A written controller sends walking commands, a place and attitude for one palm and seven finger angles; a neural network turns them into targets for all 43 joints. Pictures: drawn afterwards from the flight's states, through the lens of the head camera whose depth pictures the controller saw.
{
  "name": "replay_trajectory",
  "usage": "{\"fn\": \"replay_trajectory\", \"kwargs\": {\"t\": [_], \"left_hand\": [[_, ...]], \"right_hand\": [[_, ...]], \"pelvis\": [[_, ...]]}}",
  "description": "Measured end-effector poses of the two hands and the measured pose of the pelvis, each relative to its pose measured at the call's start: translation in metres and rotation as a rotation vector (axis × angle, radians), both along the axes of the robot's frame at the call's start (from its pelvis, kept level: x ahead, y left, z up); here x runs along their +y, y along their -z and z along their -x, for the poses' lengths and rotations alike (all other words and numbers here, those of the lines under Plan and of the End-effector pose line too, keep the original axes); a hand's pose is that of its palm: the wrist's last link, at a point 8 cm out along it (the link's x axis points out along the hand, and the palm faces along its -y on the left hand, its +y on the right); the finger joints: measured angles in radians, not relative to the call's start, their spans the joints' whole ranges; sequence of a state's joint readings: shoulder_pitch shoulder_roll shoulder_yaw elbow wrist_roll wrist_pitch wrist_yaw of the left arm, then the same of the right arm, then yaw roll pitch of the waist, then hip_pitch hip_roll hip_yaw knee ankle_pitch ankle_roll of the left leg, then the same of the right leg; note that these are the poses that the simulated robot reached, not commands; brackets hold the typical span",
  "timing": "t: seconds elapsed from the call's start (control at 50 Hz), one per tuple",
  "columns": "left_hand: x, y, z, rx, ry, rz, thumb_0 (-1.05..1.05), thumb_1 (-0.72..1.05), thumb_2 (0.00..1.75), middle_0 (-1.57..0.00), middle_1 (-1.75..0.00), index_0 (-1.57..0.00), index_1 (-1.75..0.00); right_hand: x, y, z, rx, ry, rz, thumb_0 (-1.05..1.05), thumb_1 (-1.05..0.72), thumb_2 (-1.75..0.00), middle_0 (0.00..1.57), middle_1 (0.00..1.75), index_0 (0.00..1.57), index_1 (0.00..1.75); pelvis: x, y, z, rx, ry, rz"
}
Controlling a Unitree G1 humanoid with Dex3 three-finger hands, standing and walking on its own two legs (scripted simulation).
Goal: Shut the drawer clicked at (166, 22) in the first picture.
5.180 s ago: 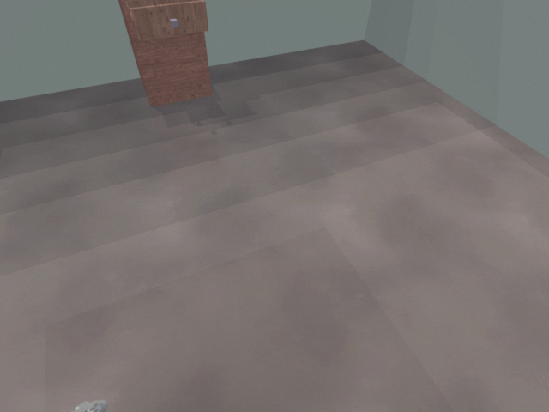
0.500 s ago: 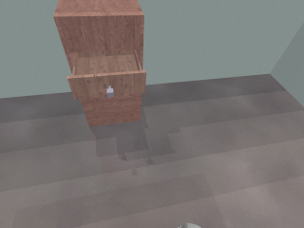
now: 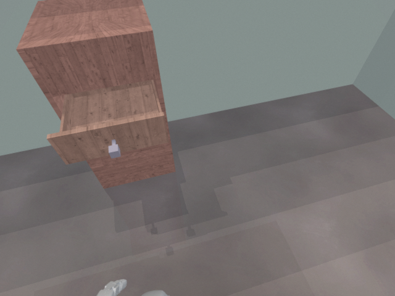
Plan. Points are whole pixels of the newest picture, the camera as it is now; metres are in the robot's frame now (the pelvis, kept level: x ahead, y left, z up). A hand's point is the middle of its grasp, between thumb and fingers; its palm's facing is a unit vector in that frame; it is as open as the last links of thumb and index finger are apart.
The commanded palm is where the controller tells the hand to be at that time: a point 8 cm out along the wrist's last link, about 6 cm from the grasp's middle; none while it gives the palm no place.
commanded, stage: turn to face it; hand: left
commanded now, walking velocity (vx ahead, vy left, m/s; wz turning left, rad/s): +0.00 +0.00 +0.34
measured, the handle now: (114, 147) +0.61 +0.30 -0.16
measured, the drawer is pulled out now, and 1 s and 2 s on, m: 0.22 0.22 0.22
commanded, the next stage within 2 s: take the last steps up to it in 0.30 s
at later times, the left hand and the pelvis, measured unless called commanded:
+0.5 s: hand out of the picture +0.02 +0.23 -0.16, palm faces +0.20 -0.94 -0.28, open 7.4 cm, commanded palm none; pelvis +0.03 +0.02 +0.01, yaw +8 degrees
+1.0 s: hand out of the picture -0.01 +0.20 -0.17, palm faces +0.30 -0.95 -0.14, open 7.4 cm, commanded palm none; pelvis +0.10 +0.07 +0.00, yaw +12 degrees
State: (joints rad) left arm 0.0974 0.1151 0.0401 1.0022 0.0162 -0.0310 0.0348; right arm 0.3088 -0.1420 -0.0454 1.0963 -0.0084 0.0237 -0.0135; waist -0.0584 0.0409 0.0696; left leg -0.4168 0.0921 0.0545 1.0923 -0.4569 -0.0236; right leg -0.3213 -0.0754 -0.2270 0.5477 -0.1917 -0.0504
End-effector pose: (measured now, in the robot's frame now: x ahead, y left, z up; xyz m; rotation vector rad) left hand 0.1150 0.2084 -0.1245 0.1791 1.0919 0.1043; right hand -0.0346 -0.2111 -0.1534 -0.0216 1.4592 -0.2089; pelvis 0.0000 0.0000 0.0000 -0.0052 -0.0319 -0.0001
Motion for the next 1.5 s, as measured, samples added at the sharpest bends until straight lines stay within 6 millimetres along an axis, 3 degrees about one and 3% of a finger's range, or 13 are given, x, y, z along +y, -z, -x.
{"fn": "replay_trajectory", "kwargs": {"t": [0.1, 0.18, 0.36, 0.56, 0.7, 0.82, 0.92, 0.96, 1.02, 1.18, 1.32, 1.38, 1.5], "left_hand": [[0.020, 0.003, 0.009, 0.010, -0.060, 0.008, -0.01, 0.92, 0.89, -0.21, -0.30, -0.20, -0.30], [0.046, 0.019, 0.027, 0.040, -0.130, 0.023, -0.01, 0.91, 0.89, -0.21, -0.30, -0.20, -0.30], [0.078, 0.008, 0.089, 0.211, -0.237, -0.016, 0.00, 0.91, 0.89, -0.20, -0.30, -0.20, -0.30], [0.049, -0.002, 0.116, 0.237, -0.277, -0.067, 0.00, 0.91, 0.89, -0.20, -0.30, -0.19, -0.30], [0.013, -0.009, 0.142, 0.277, -0.339, 0.007, 0.00, 0.90, 0.89, -0.20, -0.30, -0.20, -0.30], [0.001, -0.002, 0.159, 0.368, -0.391, 0.090, 0.00, 0.90, 0.89, -0.20, -0.30, -0.20, -0.30], [0.016, 0.016, 0.165, 0.453, -0.430, 0.144, 0.00, 0.90, 0.89, -0.21, -0.30, -0.20, -0.30], [0.029, 0.021, 0.157, 0.483, -0.411, 0.145, 0.00, 0.90, 0.89, -0.21, -0.30, -0.20, -0.30], [0.054, 0.018, 0.122, 0.459, -0.371, 0.119, 0.01, 0.90, 0.89, -0.20, -0.30, -0.20, -0.30], [0.111, 0.000, -0.030, 0.178, -0.291, 0.006, 0.01, 0.91, 0.89, -0.20, -0.30, -0.19, -0.30], [0.111, -0.008, -0.150, 0.003, -0.210, -0.067, 0.00, 0.91, 0.89, -0.20, -0.30, -0.19, -0.30], [0.100, -0.008, -0.168, -0.018, -0.217, -0.062, 0.00, 0.91, 0.89, -0.20, -0.30, -0.19, -0.30], [0.084, -0.011, -0.159, 0.076, -0.291, -0.038, -0.01, 0.94, 0.89, -0.20, -0.30, -0.20, -0.30]], "right_hand": [[-0.008, -0.013, -0.066, -0.129, -0.095, 0.055, 0.01, -0.91, -0.89, 0.19, 0.30, 0.19, 0.30], [-0.006, -0.019, -0.104, -0.203, -0.170, 0.111, 0.01, -0.92, -0.89, 0.19, 0.30, 0.19, 0.30], [0.015, -0.036, -0.140, -0.215, -0.264, 0.100, 0.01, -0.91, -0.89, 0.20, 0.30, 0.19, 0.30], [0.001, -0.008, -0.158, -0.208, -0.287, 0.015, 0.01, -0.90, -0.89, 0.20, 0.30, 0.20, 0.30], [0.000, -0.018, -0.175, -0.177, -0.333, -0.002, 0.01, -0.91, -0.89, 0.20, 0.30, 0.19, 0.30], [0.019, -0.026, -0.200, -0.162, -0.376, 0.013, 0.01, -0.91, -0.89, 0.20, 0.30, 0.19, 0.30], [0.053, -0.022, -0.232, -0.201, -0.413, 0.038, 0.01, -0.91, -0.89, 0.20, 0.30, 0.19, 0.30], [0.065, -0.022, -0.237, -0.222, -0.397, 0.045, 0.01, -0.91, -0.89, 0.20, 0.30, 0.19, 0.30], [0.067, -0.028, -0.237, -0.230, -0.344, 0.072, 0.00, -0.93, -0.89, 0.20, 0.30, 0.20, 0.30], [0.067, -0.022, -0.205, -0.045, -0.282, 0.037, 0.00, -0.92, -0.89, 0.20, 0.30, 0.20, 0.30], [0.057, 0.006, -0.210, 0.089, -0.223, -0.031, 0.01, -0.91, -0.89, 0.20, 0.30, 0.20, 0.30], [0.051, 0.010, -0.237, 0.094, -0.233, -0.037, 0.01, -0.91, -0.89, 0.20, 0.30, 0.20, 0.30], [0.049, -0.006, -0.326, -0.048, -0.280, -0.005, 0.01, -0.91, -0.89, 0.20, 0.30, 0.19, 0.30]], "pelvis": [[0.009, -0.002, -0.007, 0.007, -0.042, 0.008], [0.024, 0.007, -0.011, 0.009, -0.074, 0.034], [0.031, -0.011, -0.021, 0.024, -0.115, 0.015], [0.009, -0.003, -0.029, 0.008, -0.164, -0.010], [0.010, -0.015, -0.045, 0.015, -0.202, -0.016], [0.026, -0.016, -0.064, 0.030, -0.229, -0.011], [0.055, -0.003, -0.086, 0.034, -0.237, 0.011], [0.063, 0.000, -0.093, 0.029, -0.225, -0.002], [0.071, -0.005, -0.107, 0.025, -0.212, -0.008], [0.076, -0.013, -0.152, 0.022, -0.212, -0.026], [0.060, 0.005, -0.208, 0.009, -0.208, -0.041], [0.055, 0.006, -0.225, -0.001, -0.220, -0.027], [0.054, -0.010, -0.254, 0.018, -0.224, -0.016]]}}
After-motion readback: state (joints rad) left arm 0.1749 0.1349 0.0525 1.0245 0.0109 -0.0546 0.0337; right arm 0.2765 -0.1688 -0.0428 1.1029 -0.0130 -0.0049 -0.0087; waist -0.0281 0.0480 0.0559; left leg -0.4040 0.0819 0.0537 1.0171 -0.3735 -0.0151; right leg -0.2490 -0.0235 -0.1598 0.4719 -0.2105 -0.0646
